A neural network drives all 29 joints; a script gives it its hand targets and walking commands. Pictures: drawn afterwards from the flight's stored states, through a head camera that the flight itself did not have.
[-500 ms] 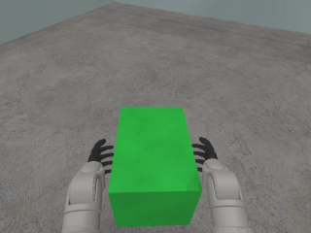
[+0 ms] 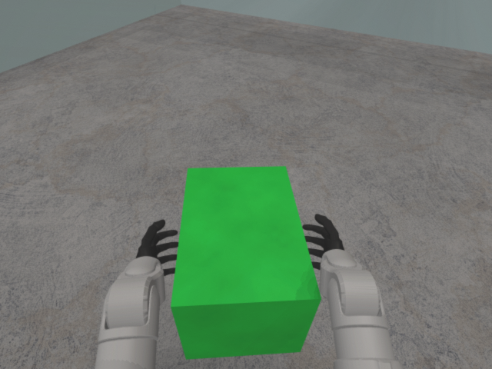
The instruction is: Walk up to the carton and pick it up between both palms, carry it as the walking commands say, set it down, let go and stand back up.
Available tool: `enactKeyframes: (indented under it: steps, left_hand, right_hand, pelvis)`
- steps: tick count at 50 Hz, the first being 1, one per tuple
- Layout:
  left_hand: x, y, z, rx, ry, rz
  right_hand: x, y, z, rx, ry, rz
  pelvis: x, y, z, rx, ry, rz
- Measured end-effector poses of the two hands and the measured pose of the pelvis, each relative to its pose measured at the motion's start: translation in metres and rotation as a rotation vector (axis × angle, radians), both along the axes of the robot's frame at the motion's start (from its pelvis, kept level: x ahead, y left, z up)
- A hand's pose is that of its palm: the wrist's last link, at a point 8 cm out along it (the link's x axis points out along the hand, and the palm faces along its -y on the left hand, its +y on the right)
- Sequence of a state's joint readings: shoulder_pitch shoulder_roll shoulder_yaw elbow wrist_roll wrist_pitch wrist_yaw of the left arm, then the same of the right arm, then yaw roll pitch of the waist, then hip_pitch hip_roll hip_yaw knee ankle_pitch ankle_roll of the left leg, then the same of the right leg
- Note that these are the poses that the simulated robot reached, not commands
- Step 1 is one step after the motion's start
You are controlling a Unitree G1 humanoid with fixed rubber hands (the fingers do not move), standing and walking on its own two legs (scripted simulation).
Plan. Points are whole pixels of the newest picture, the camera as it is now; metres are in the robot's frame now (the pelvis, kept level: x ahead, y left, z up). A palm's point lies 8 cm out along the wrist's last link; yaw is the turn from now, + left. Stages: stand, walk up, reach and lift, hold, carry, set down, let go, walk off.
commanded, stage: carry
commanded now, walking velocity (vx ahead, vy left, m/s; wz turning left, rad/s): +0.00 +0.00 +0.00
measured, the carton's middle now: (240, 254) +0.36 +0.01 -0.03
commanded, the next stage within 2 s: hold in 1.12 s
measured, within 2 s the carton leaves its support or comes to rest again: neither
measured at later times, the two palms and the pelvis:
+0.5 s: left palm (143, 284) +0.27 +0.16 +0.03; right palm (326, 273) +0.28 -0.13 +0.04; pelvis -0.01 +0.01 -0.01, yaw -1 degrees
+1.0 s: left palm (139, 274) +0.27 +0.16 +0.05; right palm (325, 267) +0.28 -0.13 +0.05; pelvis -0.01 +0.02 +0.00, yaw -1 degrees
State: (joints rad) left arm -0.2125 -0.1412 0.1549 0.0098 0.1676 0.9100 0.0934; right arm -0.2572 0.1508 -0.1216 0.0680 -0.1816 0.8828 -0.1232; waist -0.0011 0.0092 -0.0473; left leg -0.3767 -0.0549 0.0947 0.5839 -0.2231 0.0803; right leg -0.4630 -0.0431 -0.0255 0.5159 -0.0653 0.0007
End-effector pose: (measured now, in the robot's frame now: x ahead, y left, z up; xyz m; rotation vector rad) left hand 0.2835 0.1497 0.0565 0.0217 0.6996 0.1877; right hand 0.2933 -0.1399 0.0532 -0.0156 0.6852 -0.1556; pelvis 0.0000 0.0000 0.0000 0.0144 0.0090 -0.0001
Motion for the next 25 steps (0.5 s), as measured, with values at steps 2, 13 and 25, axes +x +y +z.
enactKeyframes:
  steps: [2, 13, 25]
  left_hand:
    - [-0.001, 0.0, 0.0, 0.006, -0.001, -0.005]
    - [-0.01, 0.001, -0.005, 0.012, 0.005, -0.005]
    - [-0.016, 0.01, -0.025, -0.011, 0.032, -0.005]
  right_hand:
    - [-0.002, 0.0, 0.001, -0.002, -0.003, -0.001]
    - [-0.01, 0.002, -0.002, -0.006, 0.002, 0.0]
    - [-0.017, 0.01, -0.013, -0.009, 0.027, 0.0]
  pelvis:
    - [-0.002, 0.001, -0.001, -0.001, 0.001, 0.002]
    - [-0.009, 0.002, -0.004, 0.003, -0.005, -0.005]
    - [-0.013, 0.01, -0.008, -0.023, 0.017, -0.014]
